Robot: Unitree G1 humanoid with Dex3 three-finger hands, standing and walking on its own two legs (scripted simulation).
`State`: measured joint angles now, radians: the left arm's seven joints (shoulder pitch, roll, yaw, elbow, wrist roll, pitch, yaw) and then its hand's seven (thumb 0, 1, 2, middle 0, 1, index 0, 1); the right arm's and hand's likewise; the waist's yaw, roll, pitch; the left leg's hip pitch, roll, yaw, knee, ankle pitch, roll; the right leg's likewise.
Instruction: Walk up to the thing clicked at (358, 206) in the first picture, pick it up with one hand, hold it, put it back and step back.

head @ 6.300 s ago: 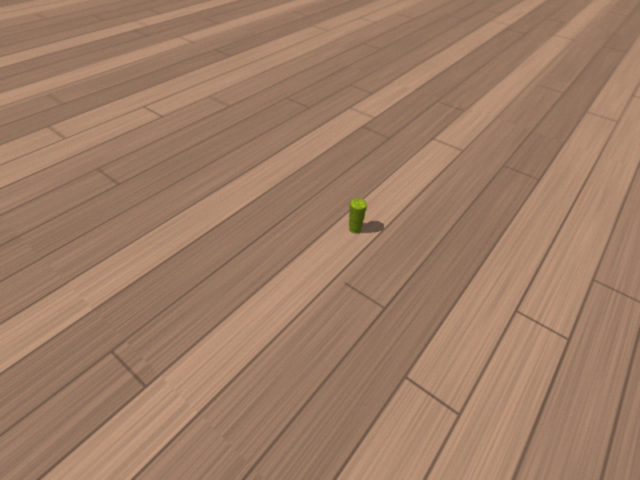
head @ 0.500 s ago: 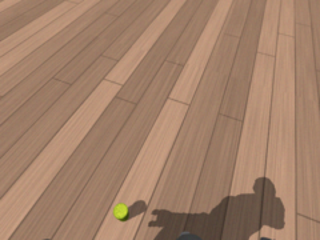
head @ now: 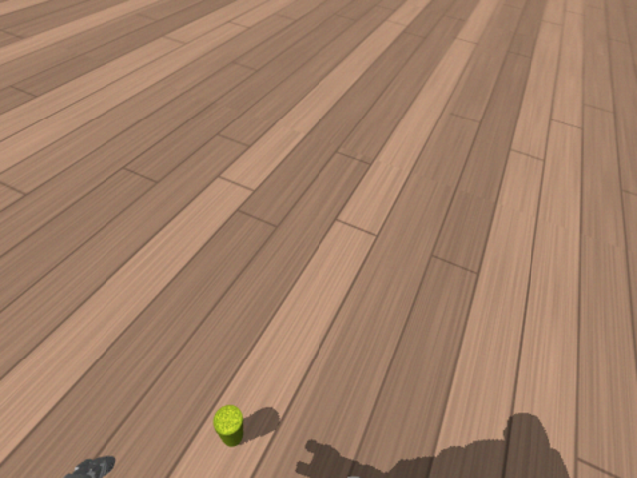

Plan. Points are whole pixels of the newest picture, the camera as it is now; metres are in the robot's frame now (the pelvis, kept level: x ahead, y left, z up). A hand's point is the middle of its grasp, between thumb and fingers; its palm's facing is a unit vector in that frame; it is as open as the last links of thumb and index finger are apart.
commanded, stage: walk up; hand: left
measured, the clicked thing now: (230, 428) +0.38 +0.19 -0.68
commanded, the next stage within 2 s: none
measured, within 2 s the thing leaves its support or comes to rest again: neither
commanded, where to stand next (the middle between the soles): +0.03 +0.00 m, yaw -3 degrees
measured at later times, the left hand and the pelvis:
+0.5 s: hand out of the picture -0.03 +0.32 -0.10, palm faces -0.02 -0.84 -0.54, open 7.4 cm; pelvis -0.01 +0.01 +0.01, yaw -1 degrees
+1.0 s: hand out of the picture +0.03 +0.27 -0.16, palm faces -0.11 -0.92 -0.37, open 7.4 cm; pelvis -0.05 +0.00 -0.02, yaw -5 degrees
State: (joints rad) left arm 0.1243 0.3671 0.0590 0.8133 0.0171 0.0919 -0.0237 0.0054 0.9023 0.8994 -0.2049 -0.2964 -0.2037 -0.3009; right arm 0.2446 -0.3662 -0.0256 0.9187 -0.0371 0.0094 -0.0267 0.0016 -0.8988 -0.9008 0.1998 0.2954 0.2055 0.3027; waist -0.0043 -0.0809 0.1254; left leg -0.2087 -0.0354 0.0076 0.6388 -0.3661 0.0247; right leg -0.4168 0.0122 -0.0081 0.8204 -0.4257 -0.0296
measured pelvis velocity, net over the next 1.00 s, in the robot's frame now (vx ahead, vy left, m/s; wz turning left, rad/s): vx -0.05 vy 0.00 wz -0.09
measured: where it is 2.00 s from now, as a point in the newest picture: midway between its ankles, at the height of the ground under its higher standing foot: outside the picture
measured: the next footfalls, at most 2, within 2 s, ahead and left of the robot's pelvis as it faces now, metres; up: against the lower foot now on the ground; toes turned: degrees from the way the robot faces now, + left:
right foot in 0.20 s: -0.01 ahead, -0.15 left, +0.00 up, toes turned -2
left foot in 0.56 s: +0.14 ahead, +0.17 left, +0.00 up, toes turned +0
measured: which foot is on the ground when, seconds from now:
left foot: down 0.00-0.22, up 0.24-0.54, down 0.56-0.98, up 1.00-1.00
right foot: up 0.00-0.18, down 0.20-0.60, up 0.62-0.92, down 0.94-1.00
